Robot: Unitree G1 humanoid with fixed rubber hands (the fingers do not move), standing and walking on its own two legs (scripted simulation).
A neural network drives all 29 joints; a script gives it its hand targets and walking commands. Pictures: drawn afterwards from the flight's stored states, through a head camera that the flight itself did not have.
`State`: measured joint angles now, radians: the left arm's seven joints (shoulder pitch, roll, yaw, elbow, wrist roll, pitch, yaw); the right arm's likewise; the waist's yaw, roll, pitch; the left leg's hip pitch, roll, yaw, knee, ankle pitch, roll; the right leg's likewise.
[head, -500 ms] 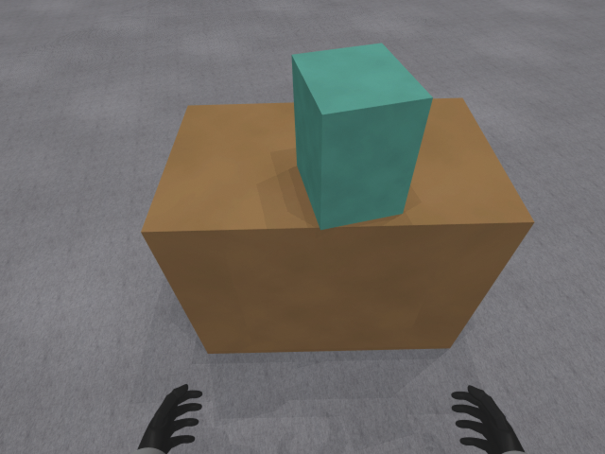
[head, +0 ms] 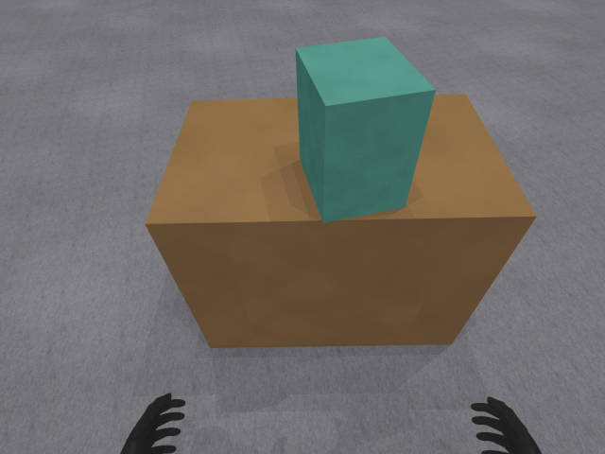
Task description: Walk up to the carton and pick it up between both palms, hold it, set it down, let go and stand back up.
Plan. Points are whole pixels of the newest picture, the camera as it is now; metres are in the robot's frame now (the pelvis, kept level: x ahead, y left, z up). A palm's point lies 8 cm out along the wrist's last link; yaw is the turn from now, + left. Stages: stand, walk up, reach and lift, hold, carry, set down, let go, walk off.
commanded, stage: stand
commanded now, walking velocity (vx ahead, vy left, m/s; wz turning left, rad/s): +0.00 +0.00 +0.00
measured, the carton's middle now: (353, 132) +0.71 -0.07 +0.03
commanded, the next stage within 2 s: walk up in 0.74 s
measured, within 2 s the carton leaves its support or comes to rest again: neither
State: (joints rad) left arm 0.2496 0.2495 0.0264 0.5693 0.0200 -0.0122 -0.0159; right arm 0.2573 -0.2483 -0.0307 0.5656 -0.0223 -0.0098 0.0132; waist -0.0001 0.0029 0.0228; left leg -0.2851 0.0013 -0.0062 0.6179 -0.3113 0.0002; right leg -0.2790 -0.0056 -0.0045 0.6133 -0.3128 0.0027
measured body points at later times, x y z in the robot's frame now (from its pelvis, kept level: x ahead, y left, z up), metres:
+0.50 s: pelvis -0.01 +0.00 +0.00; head -0.01 +0.00 +0.45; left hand +0.13 +0.25 -0.09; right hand +0.13 -0.26 -0.09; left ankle +0.01 +0.12 -0.73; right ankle +0.01 -0.12 -0.73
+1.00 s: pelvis +0.00 +0.00 +0.00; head -0.01 +0.00 +0.45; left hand +0.12 +0.26 -0.09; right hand +0.12 -0.26 -0.09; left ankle +0.01 +0.12 -0.73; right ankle +0.01 -0.12 -0.72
